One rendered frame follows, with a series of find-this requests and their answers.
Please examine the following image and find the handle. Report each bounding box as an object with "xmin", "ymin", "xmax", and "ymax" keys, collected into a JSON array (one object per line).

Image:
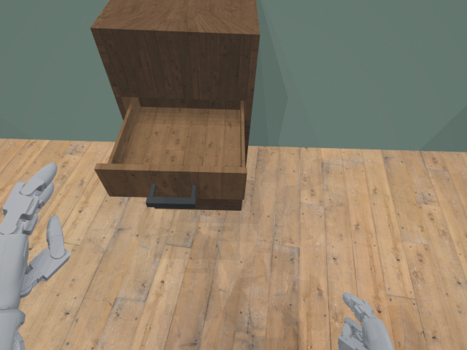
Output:
[{"xmin": 146, "ymin": 184, "xmax": 196, "ymax": 209}]

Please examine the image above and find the robot left forearm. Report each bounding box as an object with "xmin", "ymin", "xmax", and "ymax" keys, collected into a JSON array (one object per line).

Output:
[{"xmin": 0, "ymin": 309, "xmax": 26, "ymax": 350}]

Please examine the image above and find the robot left hand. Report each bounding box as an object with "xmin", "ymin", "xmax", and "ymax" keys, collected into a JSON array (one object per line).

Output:
[{"xmin": 0, "ymin": 162, "xmax": 71, "ymax": 310}]

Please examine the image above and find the robot right hand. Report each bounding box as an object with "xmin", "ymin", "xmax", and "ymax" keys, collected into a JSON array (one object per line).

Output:
[{"xmin": 338, "ymin": 292, "xmax": 395, "ymax": 350}]

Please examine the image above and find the cabinet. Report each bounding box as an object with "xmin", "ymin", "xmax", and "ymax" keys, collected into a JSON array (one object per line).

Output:
[{"xmin": 90, "ymin": 0, "xmax": 260, "ymax": 211}]

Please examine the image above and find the drawer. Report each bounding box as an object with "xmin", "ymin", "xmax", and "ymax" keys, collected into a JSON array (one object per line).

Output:
[{"xmin": 94, "ymin": 97, "xmax": 247, "ymax": 200}]

